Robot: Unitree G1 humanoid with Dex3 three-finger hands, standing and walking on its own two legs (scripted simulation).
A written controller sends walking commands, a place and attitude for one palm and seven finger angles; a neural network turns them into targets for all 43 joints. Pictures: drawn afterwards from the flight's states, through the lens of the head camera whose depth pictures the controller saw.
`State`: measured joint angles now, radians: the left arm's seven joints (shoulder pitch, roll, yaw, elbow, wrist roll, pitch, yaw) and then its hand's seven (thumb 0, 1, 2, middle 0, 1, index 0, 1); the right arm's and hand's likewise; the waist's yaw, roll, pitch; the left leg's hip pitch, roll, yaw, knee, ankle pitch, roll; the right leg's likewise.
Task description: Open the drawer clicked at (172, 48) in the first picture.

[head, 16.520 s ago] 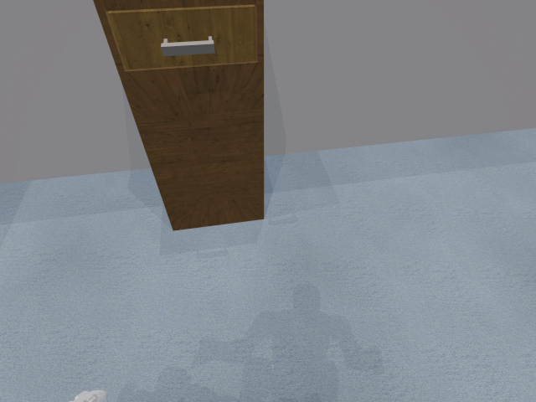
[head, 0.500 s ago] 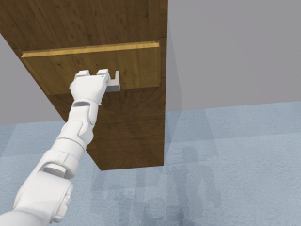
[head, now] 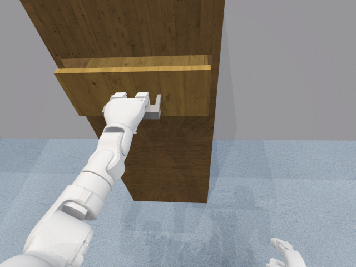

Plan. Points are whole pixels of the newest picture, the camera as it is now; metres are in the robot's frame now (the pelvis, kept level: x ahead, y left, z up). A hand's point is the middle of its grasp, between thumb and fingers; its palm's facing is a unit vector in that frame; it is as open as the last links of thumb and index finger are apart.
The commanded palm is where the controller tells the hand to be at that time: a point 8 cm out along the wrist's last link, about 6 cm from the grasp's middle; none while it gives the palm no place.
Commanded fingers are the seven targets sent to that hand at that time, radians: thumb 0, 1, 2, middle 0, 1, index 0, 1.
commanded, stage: pull the drawer open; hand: left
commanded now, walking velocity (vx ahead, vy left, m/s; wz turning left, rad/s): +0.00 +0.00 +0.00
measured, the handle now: (133, 105) +0.48 +0.15 +0.10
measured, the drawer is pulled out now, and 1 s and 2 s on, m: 0.06 0.13 0.30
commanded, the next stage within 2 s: open the thumb to release the handle in 1.96 s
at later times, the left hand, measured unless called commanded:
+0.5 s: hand (128, 142) +0.38 +0.14 +0.08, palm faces +0.06 -0.10 -0.99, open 5.9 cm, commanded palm +0.35 +0.15 +0.14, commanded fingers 0.00 0.90 0.90 -0.40 -1.35 -0.40 -1.35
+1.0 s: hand (125, 150) +0.35 +0.14 +0.08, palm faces +0.03 -0.09 -1.00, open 5.9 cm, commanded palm +0.30 +0.15 +0.14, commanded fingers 0.00 0.90 0.90 -0.40 -1.35 -0.40 -1.35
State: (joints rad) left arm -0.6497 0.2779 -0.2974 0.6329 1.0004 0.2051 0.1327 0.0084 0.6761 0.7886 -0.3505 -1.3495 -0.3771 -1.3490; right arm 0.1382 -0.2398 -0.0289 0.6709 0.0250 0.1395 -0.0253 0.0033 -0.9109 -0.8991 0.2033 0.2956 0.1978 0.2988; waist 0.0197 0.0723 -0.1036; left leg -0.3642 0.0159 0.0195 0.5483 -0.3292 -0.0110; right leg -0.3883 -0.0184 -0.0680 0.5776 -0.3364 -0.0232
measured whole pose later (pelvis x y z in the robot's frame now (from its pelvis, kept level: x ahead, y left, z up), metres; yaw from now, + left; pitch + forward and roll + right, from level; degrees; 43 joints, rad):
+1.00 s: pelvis -0.02 +0.00 +0.00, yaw -2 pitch +4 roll +1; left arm -0.36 0.28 -0.28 0.31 1.01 0.20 0.11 0.04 0.70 0.76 -0.30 -1.35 -0.38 -1.31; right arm 0.12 -0.22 0.00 0.62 0.03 0.13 0.00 0.01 -0.91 -0.90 0.20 0.30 0.20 0.30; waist 0.04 0.07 -0.08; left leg -0.29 0.01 0.05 0.52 -0.31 -0.01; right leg -0.33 -0.02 -0.04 0.57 -0.31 -0.02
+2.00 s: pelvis -0.03 -0.01 +0.00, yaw -4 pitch +1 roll +1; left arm 0.48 0.35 -0.22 -0.44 1.01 0.14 0.20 0.07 0.67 0.78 -0.27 -1.35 -0.37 -1.30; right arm 0.10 -0.25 0.02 0.57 0.00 0.12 0.08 0.01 -0.91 -0.90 0.20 0.30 0.20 0.30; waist 0.07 0.11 -0.07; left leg -0.26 0.05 0.07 0.58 -0.34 -0.03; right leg -0.31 0.02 -0.02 0.63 -0.33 -0.04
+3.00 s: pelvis -0.05 +0.00 +0.00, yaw -1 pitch -2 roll +1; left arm 0.13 0.30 -0.32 -0.21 1.04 0.22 0.14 0.00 -0.49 0.31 -0.34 -1.22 -0.33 -1.21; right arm 0.07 -0.22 0.04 0.64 0.01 0.11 0.03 0.01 -0.91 -0.90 0.20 0.30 0.20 0.30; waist 0.12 0.10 -0.02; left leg -0.23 0.01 0.04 0.53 -0.27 -0.01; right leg -0.27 -0.02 -0.04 0.57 -0.28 -0.02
